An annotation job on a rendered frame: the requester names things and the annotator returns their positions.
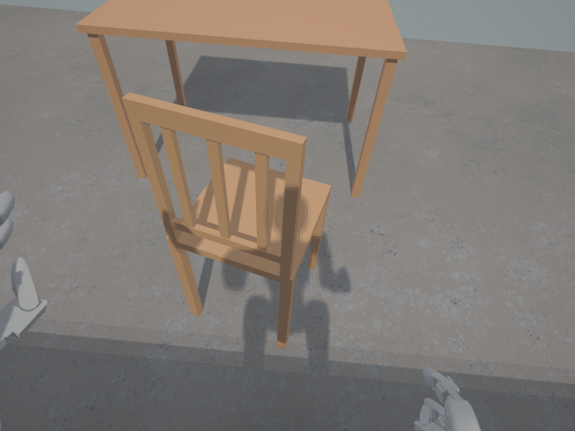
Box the robot right hand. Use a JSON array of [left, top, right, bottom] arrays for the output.
[[414, 366, 482, 431]]

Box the chair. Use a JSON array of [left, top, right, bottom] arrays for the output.
[[122, 92, 332, 349]]

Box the robot left hand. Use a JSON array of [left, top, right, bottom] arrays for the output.
[[0, 190, 47, 351]]

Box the table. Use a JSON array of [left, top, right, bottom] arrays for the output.
[[75, 0, 407, 198]]

